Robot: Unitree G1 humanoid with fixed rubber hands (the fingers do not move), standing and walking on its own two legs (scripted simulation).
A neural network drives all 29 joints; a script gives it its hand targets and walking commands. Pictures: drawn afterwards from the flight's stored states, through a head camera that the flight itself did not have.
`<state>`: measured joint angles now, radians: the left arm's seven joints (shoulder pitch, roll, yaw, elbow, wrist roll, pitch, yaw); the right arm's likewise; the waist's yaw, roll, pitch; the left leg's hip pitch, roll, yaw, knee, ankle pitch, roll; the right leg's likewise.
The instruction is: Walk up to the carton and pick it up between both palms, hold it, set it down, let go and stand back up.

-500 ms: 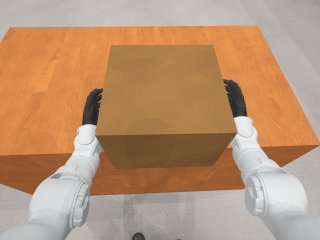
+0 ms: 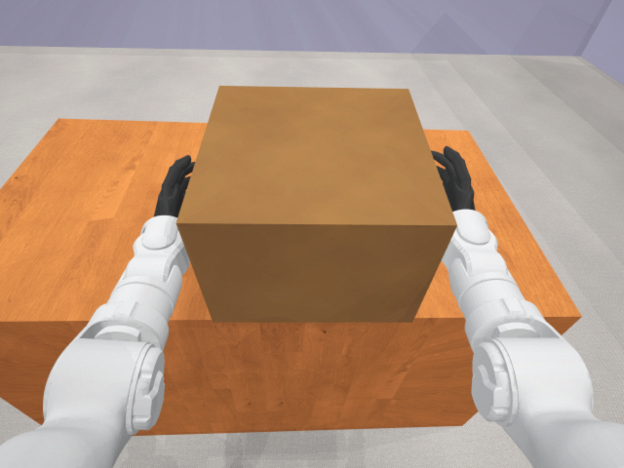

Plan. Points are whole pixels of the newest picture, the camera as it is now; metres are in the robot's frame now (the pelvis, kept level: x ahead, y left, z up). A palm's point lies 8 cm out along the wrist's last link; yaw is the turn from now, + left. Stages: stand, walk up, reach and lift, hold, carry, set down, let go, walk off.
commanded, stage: reach and lift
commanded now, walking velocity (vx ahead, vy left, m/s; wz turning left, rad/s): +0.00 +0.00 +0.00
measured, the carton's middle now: (313, 201) +0.46 +0.00 +0.10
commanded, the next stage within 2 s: hold in 1.36 s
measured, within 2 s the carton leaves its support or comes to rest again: neither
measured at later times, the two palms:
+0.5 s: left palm (161, 215) +0.39 +0.19 +0.14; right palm (459, 206) +0.39 -0.19 +0.16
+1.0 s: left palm (148, 218) +0.36 +0.20 +0.16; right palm (464, 218) +0.37 -0.19 +0.16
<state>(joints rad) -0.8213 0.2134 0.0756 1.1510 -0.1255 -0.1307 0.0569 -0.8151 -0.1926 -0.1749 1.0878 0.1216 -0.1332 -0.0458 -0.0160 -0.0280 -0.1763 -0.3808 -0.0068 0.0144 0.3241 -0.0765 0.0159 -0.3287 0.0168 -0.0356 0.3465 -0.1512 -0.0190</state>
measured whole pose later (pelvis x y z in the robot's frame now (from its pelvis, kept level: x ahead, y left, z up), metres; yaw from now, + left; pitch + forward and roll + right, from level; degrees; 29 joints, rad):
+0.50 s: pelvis +0.02 +0.00 +0.01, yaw +0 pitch +2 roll +0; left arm -0.52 0.13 0.17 0.44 0.01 0.34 0.06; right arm -0.62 -0.19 -0.10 0.68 0.20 0.14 -0.07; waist -0.03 -0.04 -0.13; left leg -0.22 -0.01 0.02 0.28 -0.09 0.02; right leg -0.15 0.02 -0.03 0.26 -0.14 -0.01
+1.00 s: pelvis +0.01 +0.00 +0.00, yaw +0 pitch -2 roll +0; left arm -0.46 0.10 0.24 0.18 0.11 0.53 -0.03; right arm -0.54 -0.13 -0.13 0.47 0.15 0.27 -0.07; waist -0.05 -0.04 -0.06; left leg -0.17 -0.01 0.01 0.29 -0.09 0.02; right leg -0.10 0.01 -0.04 0.28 -0.15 -0.01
